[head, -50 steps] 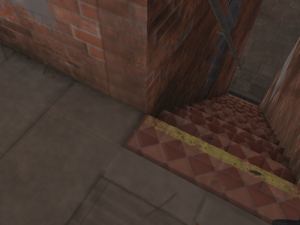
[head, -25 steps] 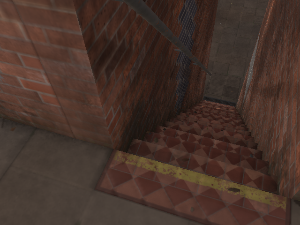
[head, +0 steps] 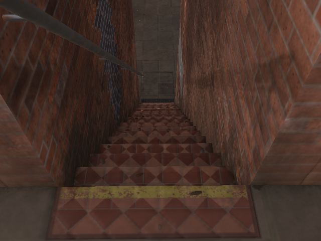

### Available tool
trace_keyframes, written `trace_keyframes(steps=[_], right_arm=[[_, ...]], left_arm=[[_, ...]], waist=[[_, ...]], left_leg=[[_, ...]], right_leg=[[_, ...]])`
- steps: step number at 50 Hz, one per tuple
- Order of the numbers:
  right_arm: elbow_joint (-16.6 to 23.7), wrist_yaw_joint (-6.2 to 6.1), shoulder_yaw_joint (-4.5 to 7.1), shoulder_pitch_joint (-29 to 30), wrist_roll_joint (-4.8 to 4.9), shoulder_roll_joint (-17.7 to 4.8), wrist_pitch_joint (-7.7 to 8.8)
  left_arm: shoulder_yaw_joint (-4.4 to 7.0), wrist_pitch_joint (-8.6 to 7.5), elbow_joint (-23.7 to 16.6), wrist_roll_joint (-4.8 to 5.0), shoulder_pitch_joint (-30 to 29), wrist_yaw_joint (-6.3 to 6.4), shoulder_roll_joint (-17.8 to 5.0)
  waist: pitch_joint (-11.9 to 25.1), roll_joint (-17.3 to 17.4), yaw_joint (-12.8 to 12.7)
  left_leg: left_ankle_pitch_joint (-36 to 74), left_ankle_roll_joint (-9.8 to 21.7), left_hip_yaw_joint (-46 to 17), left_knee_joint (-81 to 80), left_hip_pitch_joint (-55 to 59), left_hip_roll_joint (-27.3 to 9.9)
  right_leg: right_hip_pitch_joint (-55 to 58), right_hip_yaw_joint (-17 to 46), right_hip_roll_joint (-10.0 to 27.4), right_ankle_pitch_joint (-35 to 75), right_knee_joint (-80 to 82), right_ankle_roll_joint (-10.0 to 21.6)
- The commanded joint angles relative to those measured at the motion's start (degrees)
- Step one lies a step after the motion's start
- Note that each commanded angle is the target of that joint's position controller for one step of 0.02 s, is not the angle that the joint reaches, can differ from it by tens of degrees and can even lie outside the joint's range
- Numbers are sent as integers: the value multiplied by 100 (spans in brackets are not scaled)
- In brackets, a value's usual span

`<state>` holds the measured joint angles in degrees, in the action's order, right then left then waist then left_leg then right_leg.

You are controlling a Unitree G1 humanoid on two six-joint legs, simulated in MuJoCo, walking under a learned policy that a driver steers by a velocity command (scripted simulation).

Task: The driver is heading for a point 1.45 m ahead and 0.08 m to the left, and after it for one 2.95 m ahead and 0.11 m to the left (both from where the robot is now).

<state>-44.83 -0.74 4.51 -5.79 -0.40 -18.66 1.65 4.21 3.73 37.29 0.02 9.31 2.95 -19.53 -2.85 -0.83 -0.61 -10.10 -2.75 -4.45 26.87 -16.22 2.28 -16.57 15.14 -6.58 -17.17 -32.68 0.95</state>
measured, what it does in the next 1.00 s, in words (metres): steps on the spot: right foot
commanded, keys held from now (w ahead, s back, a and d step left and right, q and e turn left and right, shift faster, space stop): e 0.04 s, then no key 0.96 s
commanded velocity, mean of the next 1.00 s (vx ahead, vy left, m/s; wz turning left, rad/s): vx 0.00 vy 0.00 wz -0.16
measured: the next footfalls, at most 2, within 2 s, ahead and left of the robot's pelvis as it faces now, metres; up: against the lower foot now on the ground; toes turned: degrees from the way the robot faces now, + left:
right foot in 0.34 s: +0.00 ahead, -0.14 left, +0.00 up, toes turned -5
right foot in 2.00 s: +0.25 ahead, -0.13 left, +0.00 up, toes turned -6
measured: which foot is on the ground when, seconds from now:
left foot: down 0.00-1.00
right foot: up 0.00-0.32, down 0.34-1.00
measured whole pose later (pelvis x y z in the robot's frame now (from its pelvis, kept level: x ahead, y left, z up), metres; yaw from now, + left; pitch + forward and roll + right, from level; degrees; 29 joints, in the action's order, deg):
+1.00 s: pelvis +0.00 -0.03 +0.00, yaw -7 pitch -1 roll +1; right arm -58.6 -2.1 0.0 -10.4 -0.5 -16.6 -0.9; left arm -0.1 -0.4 49.4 -0.9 13.6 -0.3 -16.1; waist -1.8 -0.1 0.6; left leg -14.2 -3.4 -1.0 26.2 -10.5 -2.8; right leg -9.5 1.7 -1.2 -17.4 -28.3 1.1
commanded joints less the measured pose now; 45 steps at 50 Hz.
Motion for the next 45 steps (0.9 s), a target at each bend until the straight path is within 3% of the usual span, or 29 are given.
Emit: trace_keyframes(steps=[1,2,3,4,5,6,8,11,14,16,17,18,19,20,21,22,23,25,30,38,45], right_arm=[[287,-9,242,-258,-374,-1313,26],[419,37,180,-105,-370,-1094,29],[464,8,66,106,-168,-681,24],[480,-41,12,237,-76,-543,-27],[431,-85,-13,242,11,-526,-75],[409,-101,-29,230,26,-590,-107],[342,-129,-37,90,-36,-616,-173],[299,-116,-28,97,-24,-725,-225],[197,-60,6,-2,68,-901,-245],[64,-63,-48,-67,175,-807,-220],[-32,-22,-131,-286,107,-623,-136],[24,23,-245,-370,-139,-280,-45],[84,-13,-255,-85,-112,-262,-41],[18,-37,-218,-31,-106,-465,-75],[-36,-35,-230,13,-125,-447,-72],[-90,-74,-231,45,-133,-485,-85],[-97,-101,-225,7,-136,-587,-121],[-225,-94,-243,-105,-45,-595,-130],[-513,-81,-266,-226,-66,-552,-163],[-842,-162,-274,-341,-44,-613,-217],[-1095,-145,-304,-442,-19,-578,-198]], left_arm=[[161,-121,-446,-40,283,14,-667],[272,-158,-326,-47,547,-17,-1120],[306,-124,-223,102,405,-13,-1151],[306,-86,-151,122,361,-8,-1090],[290,-53,-151,150,362,-2,-977],[224,-33,-199,155,271,-11,-775],[139,-62,-310,154,117,-25,-608],[-42,-117,-385,51,-40,-110,-345],[-57,-134,-294,88,91,-179,-428],[-54,-143,-108,40,422,-184,-424],[-38,-126,-168,2,406,-147,-604],[29,-108,-232,-157,416,-98,-1050],[-74,-173,-226,-262,151,-181,-786],[-179,-268,-318,-210,-264,-243,-430],[-208,-342,-228,-202,-240,-266,-343],[-157,-394,-159,-185,-120,-270,-518],[-157,-446,-96,-162,-57,-279,-550],[-231,-469,3,-169,173,-286,-382],[-240,-489,121,-122,189,-302,-385],[-252,-513,438,-98,242,-339,-362],[-269,-477,785,-98,374,-322,-355]], waist=[[806,1491,-68],[916,1203,-109],[692,913,-114],[579,718,-111],[489,786,-66],[426,917,-34],[490,1081,94],[615,1180,211],[674,1176,254],[560,916,62],[643,602,102],[902,-599,274],[758,-1070,230],[508,-743,279],[511,-786,265],[496,-798,183],[376,-785,168],[264,-531,142],[217,-139,137],[360,-5,151],[285,-2,133]], left_leg=[[3381,1647,-2612,-857,1264,-2557],[3320,2035,-2510,-834,1143,-2724],[2781,1830,-1816,-712,1081,-2335],[2174,1590,-1335,-659,1024,-1922],[1926,1491,-1128,-677,1000,-1749],[2140,1502,-846,-692,904,-1572],[2283,1566,-562,-709,1060,-1442],[2363,1614,-435,-648,1091,-1515],[2063,1624,-579,-549,1039,-1602],[1213,1307,-484,-347,645,-1393],[644,912,-395,-206,192,-1234],[-426,418,218,530,-401,-676],[-1512,189,371,353,42,-492],[-1100,53,361,284,343,-519],[-465,19,351,79,429,-484],[-13,-6,348,23,489,-481],[368,-9,245,-55,514,-562],[414,56,243,-47,615,-561],[575,64,203,-204,769,-564],[802,93,179,-258,958,-592],[793,110,227,-236,928,-593]], right_leg=[[-1236,-286,-359,-2568,-2099,-150],[-1269,-320,80,-2383,-3259,-374],[-1422,-478,258,-1855,-3546,-423],[-1454,-556,327,-1521,-3676,-506],[-1502,-566,354,-1266,-3736,-572],[-1395,-726,329,-1160,-3668,-638],[-1206,-1029,365,-1095,-3048,-679],[-517,-1349,631,-1226,-1585,-645],[98,-1574,644,-613,-248,-535],[903,-1655,533,466,1386,-296],[1501,-1136,905,1080,1514,-128],[1916,-14,1866,2268,1301,256],[688,316,2338,2020,1409,915],[463,43,2012,1396,1440,940],[540,-269,1630,911,1310,652],[571,-423,1407,705,1245,449],[437,-416,1389,757,1235,363],[272,-544,1246,714,1193,218],[180,-659,1146,778,1100,238],[282,-830,1028,1176,1034,188],[309,-925,940,1149,1038,162]])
